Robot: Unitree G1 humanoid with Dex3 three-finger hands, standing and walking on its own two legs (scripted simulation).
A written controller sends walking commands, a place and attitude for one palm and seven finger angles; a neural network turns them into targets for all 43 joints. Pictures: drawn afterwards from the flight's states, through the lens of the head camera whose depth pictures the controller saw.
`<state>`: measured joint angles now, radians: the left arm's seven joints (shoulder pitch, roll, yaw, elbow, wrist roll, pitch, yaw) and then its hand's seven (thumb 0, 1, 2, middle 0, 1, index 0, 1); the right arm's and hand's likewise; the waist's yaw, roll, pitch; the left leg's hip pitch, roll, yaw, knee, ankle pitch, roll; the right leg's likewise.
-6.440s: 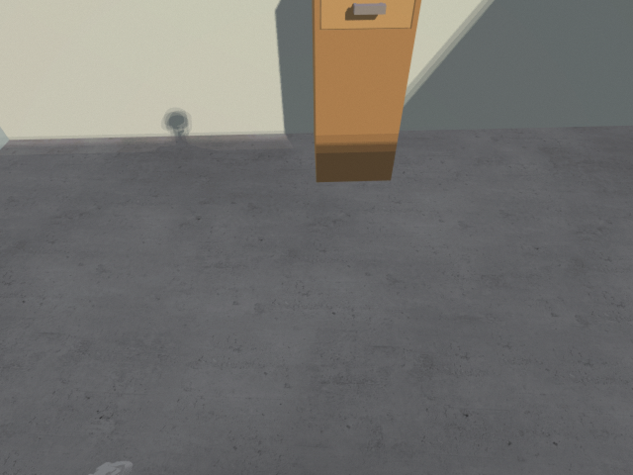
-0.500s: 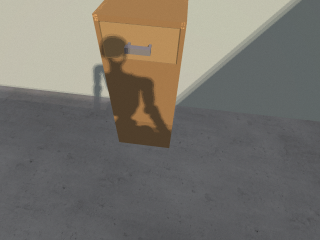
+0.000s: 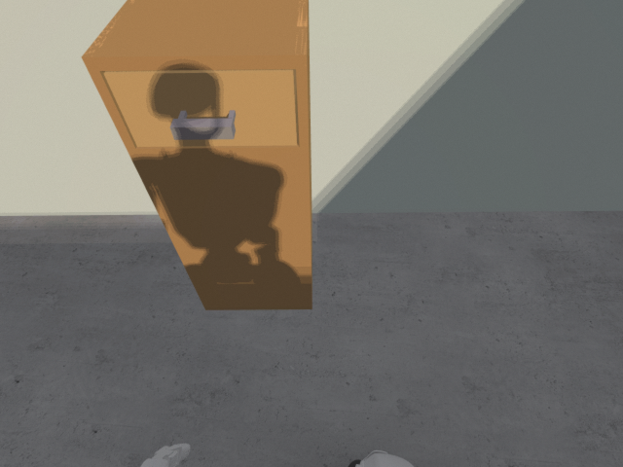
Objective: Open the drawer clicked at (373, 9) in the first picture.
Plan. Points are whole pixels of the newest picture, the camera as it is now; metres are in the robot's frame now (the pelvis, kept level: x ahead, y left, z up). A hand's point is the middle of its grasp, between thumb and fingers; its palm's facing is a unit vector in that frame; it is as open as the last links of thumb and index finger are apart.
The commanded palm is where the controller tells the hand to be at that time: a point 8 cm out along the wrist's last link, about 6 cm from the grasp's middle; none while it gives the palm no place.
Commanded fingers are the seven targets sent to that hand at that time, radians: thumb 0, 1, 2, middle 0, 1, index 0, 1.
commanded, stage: take the last steps up to it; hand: left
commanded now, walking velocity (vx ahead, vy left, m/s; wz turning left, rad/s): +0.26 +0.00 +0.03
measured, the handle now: (205, 121) +0.68 +0.20 +0.06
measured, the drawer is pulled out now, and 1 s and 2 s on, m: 0.00 0.00 0.00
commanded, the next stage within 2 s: come to a stop and stand still in 0.30 s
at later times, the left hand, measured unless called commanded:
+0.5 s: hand out of the picture +0.11 +0.19 -0.17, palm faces +0.10 -0.98 -0.16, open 7.3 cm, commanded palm none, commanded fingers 0.00 0.90 0.90 -0.20 -0.30 -0.20 -0.30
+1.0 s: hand (222, 413) +0.22 +0.14 -0.13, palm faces +0.04 -0.95 -0.30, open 7.3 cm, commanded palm none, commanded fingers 0.00 0.90 0.90 -0.20 -0.30 -0.20 -0.30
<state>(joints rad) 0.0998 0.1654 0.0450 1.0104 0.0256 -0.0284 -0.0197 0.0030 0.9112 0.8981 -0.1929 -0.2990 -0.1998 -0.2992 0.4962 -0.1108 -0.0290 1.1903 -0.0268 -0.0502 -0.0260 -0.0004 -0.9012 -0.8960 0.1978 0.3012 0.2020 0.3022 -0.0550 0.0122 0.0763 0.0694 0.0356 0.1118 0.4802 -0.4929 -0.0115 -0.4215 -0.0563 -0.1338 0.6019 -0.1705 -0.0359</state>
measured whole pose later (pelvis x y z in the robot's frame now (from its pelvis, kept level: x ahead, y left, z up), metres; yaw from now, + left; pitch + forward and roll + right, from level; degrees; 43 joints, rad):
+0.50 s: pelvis +0.16 +0.02 +0.01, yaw +0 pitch -1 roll +0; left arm 0.35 0.17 0.03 1.14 0.02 0.00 0.02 0.00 0.92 0.90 -0.19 -0.30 -0.20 -0.30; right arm 0.17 -0.14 -0.01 1.03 -0.03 -0.05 -0.01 0.00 -0.91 -0.90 0.19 0.30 0.20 0.30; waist 0.04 -0.03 0.02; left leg -0.29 0.05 0.14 0.55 -0.24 0.03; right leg -0.22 -0.05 -0.10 0.71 -0.49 0.00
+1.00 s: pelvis +0.16 -0.05 +0.02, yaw +0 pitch -1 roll +3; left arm 0.20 0.15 0.03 1.00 0.03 0.02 0.03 0.00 0.91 0.90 -0.20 -0.30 -0.20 -0.30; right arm 0.19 -0.24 -0.08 1.04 -0.02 0.07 -0.01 0.00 -0.91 -0.90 0.19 0.30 0.20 0.30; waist 0.01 0.06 0.06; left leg -0.41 0.00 0.00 1.03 -0.40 -0.03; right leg -0.28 -0.05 -0.07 0.53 -0.25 -0.04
